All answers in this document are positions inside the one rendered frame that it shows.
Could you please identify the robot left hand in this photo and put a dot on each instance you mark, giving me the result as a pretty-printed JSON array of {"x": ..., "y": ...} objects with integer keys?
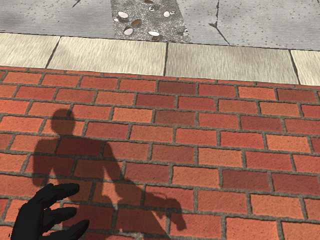
[{"x": 32, "y": 220}]

